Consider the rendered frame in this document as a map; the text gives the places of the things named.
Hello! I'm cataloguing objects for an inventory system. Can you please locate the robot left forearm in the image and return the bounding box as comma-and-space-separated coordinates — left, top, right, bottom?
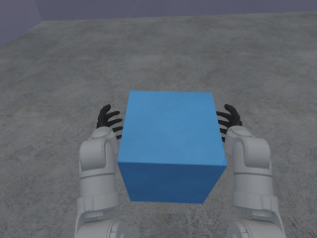
74, 126, 121, 238

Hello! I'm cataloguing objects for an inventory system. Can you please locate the left robot hand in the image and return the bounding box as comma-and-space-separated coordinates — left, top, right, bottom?
96, 104, 124, 140

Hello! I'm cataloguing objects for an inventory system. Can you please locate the carton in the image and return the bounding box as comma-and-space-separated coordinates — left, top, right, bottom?
117, 90, 228, 204

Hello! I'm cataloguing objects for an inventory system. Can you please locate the robot right forearm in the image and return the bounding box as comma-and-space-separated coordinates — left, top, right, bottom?
224, 125, 286, 238

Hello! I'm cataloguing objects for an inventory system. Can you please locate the left robot upper arm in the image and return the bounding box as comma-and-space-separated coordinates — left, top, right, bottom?
75, 217, 130, 238

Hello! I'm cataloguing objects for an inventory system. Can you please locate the right robot hand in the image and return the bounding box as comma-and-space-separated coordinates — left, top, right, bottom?
216, 104, 243, 143

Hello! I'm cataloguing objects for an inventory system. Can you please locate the right robot upper arm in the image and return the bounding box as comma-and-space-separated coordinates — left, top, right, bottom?
226, 218, 285, 238

